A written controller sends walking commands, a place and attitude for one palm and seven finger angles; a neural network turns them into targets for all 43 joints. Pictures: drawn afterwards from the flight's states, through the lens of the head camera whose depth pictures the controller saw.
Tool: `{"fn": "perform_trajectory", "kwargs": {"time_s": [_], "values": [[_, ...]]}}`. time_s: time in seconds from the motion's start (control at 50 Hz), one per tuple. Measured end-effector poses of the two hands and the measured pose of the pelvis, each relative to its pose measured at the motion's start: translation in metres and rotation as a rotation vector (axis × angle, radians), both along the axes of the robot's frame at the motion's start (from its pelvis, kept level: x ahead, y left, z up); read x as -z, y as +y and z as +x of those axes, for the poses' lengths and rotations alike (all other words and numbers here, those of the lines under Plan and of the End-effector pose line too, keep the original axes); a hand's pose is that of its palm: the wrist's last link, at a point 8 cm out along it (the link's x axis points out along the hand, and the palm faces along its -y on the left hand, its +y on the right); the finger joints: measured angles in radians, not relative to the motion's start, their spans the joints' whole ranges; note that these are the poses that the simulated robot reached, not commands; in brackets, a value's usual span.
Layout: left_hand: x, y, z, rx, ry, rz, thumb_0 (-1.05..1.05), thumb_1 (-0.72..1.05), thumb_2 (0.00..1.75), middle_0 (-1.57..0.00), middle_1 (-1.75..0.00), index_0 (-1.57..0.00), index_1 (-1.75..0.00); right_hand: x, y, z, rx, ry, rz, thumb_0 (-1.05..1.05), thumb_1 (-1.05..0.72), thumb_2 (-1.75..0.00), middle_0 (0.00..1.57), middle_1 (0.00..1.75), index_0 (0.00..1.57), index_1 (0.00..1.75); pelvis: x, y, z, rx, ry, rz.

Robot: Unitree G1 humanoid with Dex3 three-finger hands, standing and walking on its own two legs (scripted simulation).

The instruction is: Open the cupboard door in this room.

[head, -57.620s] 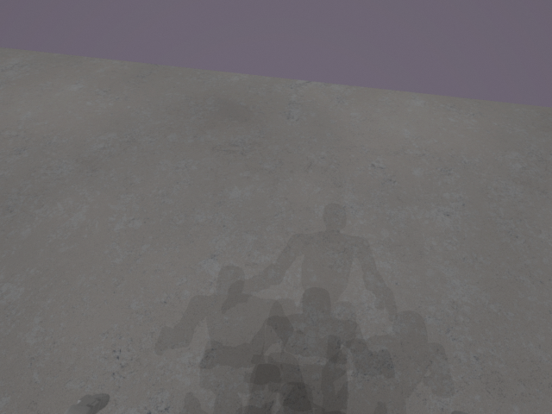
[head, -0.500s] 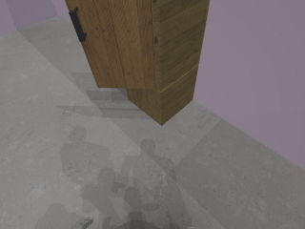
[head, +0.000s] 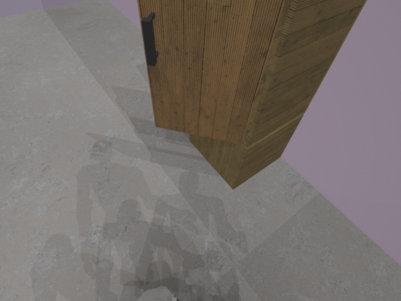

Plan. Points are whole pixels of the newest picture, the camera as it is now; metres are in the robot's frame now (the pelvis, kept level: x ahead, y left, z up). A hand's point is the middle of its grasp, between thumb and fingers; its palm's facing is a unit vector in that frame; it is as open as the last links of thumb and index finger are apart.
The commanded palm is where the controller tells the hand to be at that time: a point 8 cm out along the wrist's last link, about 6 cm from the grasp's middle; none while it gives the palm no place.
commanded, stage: take the last steps up to it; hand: left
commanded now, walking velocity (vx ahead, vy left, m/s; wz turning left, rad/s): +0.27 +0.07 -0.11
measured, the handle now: (152, 39) +0.76 +0.23 +0.08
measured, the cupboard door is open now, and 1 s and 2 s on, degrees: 41 41 41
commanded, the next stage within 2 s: come to a stop and stand still in 0.26 s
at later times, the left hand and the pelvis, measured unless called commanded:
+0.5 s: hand (142, 225) +0.29 +0.18 -0.15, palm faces -0.09 -0.97 -0.20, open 7.4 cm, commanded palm none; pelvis +0.17 +0.02 +0.01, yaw -4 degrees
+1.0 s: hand (96, 252) +0.22 +0.27 -0.16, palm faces -0.05 -0.98 -0.19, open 7.4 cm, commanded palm none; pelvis +0.18 +0.08 +0.02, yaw -6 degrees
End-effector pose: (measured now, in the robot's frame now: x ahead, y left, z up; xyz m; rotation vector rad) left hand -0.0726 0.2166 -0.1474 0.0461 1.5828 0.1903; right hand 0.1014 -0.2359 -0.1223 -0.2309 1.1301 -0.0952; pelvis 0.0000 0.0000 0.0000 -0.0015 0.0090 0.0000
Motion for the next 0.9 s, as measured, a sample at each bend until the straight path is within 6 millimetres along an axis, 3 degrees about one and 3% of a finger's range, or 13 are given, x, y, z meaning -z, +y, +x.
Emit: {"fn": "perform_trajectory", "kwargs": {"time_s": [0.1, 0.22, 0.34, 0.44, 0.5, 0.56, 0.72, 0.78, 0.9], "values": [[-0.011, 0.028, 0.089, 0.056, -0.128, 0.023, 0.01, 0.91, 0.9, -0.2, -0.29, -0.19, -0.3, -0.007, 0.023, 0.006, 0.07, 0.023, 0.009, 0.0, -0.93, -0.9, 0.2, 0.3, 0.2, 0.3, -0.013, 0.018, 0.034, 0.025, 0.003, 0.011], [-0.028, 0.043, 0.206, 0.127, -0.314, 0.048, 0.01, 0.92, 0.9, -0.19, -0.29, -0.19, -0.3, -0.006, 0.032, -0.011, 0.133, 0.145, 0.019, 0.0, -0.94, -0.9, 0.2, 0.3, 0.2, 0.3, -0.021, 0.03, 0.077, 0.042, 0.006, 0.021], [-0.035, 0.035, 0.302, 0.212, -0.416, 0.055, 0.0, 0.91, 0.9, -0.19, -0.29, -0.19, -0.3, 0.005, 0.048, -0.033, 0.201, 0.304, 0.068, 0.0, -0.92, -0.9, 0.19, 0.3, 0.2, 0.3, -0.017, 0.03, 0.121, 0.057, -0.002, 0.029], [-0.028, 0.017, 0.357, 0.259, -0.463, 0.058, 0.0, 0.91, 0.9, -0.19, -0.29, -0.19, -0.3, 0.02, 0.056, -0.037, 0.254, 0.419, 0.113, 0.01, -0.91, -0.9, 0.19, 0.3, 0.2, 0.3, -0.004, 0.019, 0.16, 0.066, -0.01, 0.027], [-0.026, 0.01, 0.362, 0.261, -0.442, 0.053, 0.0, 0.91, 0.9, -0.19, -0.29, -0.19, -0.3, 0.02, 0.056, -0.02, 0.278, 0.441, 0.115, 0.01, -0.91, -0.9, 0.2, 0.3, 0.2, 0.3, -0.006, 0.019, 0.171, 0.062, -0.013, 0.012], [-0.025, 0.011, 0.357, 0.24, -0.391, 0.05, 0.0, 0.91, 0.9, -0.2, -0.3, -0.2, -0.3, 0.017, 0.054, 0.011, 0.284, 0.403, 0.105, 0.01, -0.91, -0.9, 0.19, 0.3, 0.2, 0.3, -0.011, 0.022, 0.178, 0.064, -0.008, 0.012], [-0.013, 0.058, 0.345, 0.194, -0.331, 0.059, -0.01, 0.93, 0.9, -0.2, -0.3, -0.2, -0.3, 0.007, 0.053, 0.093, 0.224, 0.222, 0.019, 0.01, -0.92, -0.9, 0.19, 0.3, 0.2, 0.3, -0.009, 0.05, 0.183, 0.061, -0.011, -0.007], [-0.001, 0.077, 0.337, 0.169, -0.305, 0.049, -0.01, 0.92, 0.9, -0.2, -0.3, -0.2, -0.3, 0.003, 0.057, 0.109, 0.199, 0.162, -0.024, 0.01, -0.92, -0.9, 0.19, 0.3, 0.2, 0.3, -0.003, 0.065, 0.185, 0.066, -0.015, -0.018], [-0.008, 0.1, 0.311, 0.154, -0.233, 0.047, 0.0, 0.91, 0.9, -0.2, -0.29, -0.19, -0.3, -0.016, 0.07, 0.124, 0.162, 0.109, -0.054, 0.01, -0.91, -0.9, 0.19, 0.3, 0.2, 0.3, -0.016, 0.076, 0.183, 0.078, 0.004, -0.034]]}}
